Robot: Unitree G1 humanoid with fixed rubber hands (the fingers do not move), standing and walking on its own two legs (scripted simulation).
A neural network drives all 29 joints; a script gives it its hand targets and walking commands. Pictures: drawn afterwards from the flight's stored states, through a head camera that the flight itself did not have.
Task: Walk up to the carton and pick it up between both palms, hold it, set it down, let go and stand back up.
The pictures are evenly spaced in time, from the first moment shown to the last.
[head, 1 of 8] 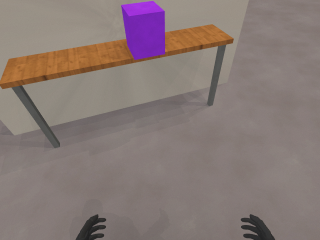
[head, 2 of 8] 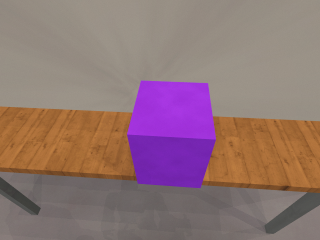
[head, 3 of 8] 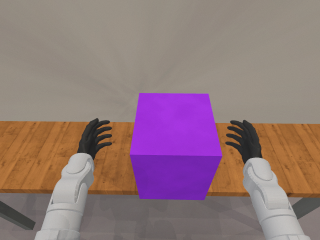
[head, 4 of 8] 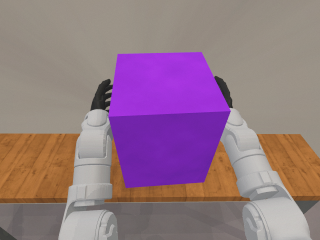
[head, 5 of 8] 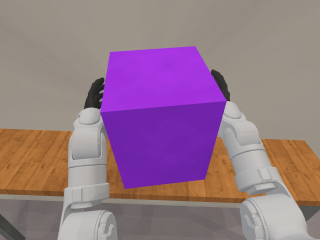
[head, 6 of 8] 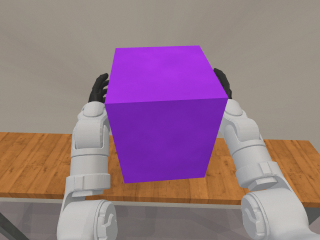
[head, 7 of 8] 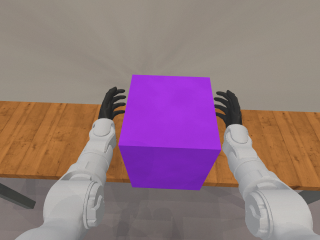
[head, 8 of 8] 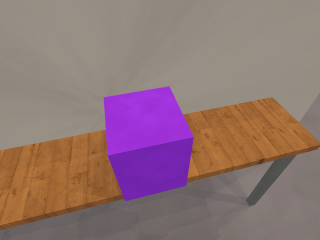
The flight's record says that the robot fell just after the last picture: no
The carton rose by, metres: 0.21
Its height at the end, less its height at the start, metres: +0.00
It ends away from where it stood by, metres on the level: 0.03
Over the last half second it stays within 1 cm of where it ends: yes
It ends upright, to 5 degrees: yes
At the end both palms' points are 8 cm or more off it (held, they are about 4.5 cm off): yes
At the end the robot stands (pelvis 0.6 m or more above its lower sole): yes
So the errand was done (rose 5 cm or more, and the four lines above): yes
